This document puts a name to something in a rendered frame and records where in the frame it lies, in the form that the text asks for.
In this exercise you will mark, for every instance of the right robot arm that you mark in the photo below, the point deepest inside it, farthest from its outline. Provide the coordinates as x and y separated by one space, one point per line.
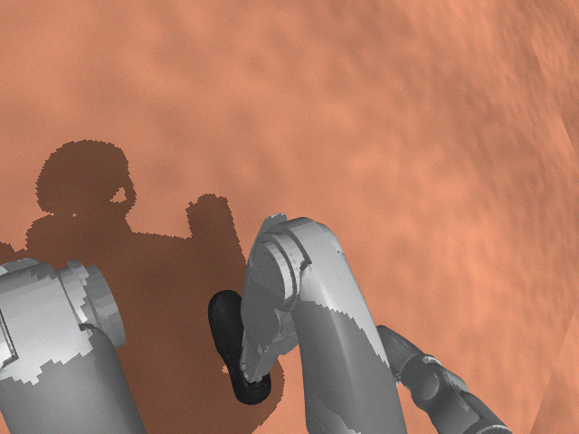
445 397

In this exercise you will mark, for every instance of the right robot foot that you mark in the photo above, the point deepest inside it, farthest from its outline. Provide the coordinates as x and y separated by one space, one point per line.
224 314

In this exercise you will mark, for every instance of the right robot hand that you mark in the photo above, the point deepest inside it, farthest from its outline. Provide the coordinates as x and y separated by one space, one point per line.
398 350

